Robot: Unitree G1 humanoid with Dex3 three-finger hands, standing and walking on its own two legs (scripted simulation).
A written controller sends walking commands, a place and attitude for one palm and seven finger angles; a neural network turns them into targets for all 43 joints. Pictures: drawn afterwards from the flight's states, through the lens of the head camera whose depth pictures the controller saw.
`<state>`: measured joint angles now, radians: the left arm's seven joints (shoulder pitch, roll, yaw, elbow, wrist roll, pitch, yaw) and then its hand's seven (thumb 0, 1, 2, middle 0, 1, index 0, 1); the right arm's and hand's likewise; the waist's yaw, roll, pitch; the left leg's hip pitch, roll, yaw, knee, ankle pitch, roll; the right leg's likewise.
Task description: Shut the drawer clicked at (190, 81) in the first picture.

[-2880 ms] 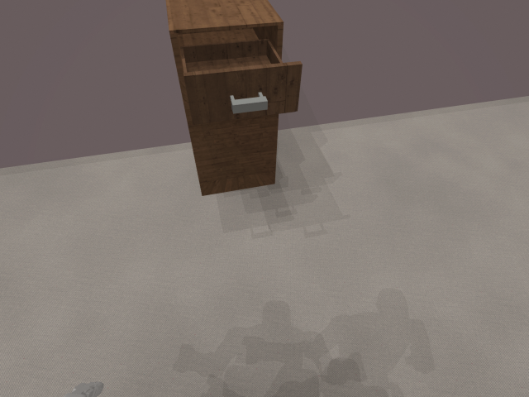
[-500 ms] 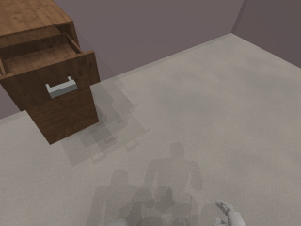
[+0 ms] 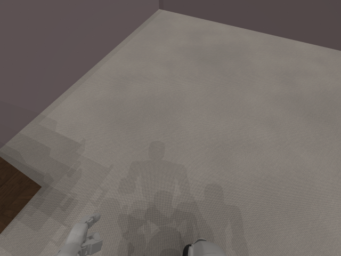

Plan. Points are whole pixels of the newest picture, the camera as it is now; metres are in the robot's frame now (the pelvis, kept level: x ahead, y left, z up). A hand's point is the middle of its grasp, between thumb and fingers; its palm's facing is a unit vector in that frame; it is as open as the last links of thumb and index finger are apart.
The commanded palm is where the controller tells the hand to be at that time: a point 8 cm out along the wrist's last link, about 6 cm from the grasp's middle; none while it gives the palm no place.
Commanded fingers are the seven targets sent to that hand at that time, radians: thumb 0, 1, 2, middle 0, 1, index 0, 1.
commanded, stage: walk to a spot facing it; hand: left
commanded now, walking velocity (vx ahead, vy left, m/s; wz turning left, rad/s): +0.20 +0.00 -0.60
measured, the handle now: out of the picture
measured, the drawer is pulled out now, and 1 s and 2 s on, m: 0.29 0.29 0.29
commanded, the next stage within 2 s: turn to face it in 0.82 s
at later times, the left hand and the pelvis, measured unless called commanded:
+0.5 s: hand (77, 253) +0.16 +0.24 -0.15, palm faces -0.16 -0.97 -0.17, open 7.4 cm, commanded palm none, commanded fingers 0.00 0.90 0.90 -0.20 -0.30 -0.20 -0.30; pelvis +0.08 +0.05 +0.02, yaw -16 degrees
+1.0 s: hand (138, 179) +0.35 +0.10 -0.14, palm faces -0.54 -0.80 -0.24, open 7.3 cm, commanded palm none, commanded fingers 0.00 0.90 0.90 -0.20 -0.30 -0.20 -0.30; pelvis +0.12 +0.01 +0.00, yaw -34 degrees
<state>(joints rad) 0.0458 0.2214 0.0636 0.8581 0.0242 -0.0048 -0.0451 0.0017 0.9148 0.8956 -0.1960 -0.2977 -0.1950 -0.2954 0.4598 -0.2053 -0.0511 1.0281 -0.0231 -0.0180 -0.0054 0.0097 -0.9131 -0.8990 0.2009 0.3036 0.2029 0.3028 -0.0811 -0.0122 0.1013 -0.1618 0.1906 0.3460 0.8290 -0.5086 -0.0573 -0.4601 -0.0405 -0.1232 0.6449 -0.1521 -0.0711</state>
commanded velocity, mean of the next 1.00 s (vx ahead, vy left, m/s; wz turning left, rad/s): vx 0.06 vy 0.00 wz -0.47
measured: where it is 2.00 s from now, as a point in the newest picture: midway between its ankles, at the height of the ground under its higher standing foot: outside the picture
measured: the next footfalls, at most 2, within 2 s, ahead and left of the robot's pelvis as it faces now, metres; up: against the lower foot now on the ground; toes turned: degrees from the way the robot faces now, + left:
left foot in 0.40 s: +0.14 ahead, +0.13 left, +0.00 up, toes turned -8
right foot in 0.92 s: +0.12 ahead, -0.11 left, +0.00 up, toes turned -39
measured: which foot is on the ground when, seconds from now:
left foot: up 0.00-0.38, down 0.40-0.90, up 0.92-1.00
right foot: down 0.00-0.40, up 0.42-0.90, down 0.92-1.00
